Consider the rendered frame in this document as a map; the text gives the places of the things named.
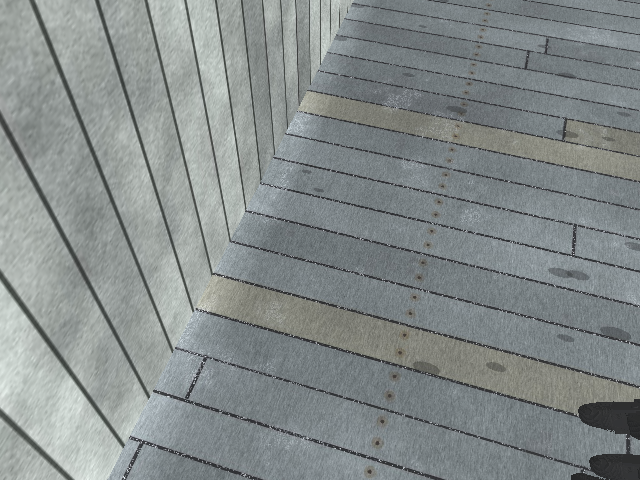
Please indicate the right robot hand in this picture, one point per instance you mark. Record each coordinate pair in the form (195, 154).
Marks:
(623, 418)

